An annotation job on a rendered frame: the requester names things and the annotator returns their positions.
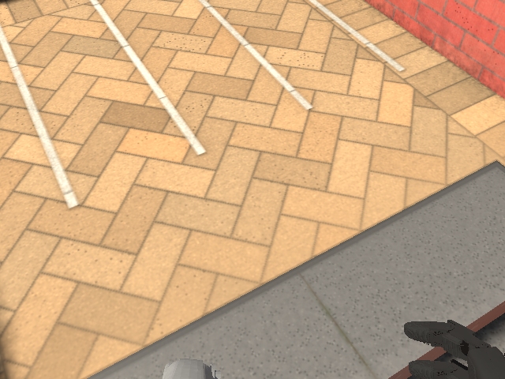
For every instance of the robot right hand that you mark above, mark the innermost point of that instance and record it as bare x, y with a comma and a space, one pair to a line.
484, 361

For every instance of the robot left thigh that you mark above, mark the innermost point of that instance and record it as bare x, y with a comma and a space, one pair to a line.
187, 368

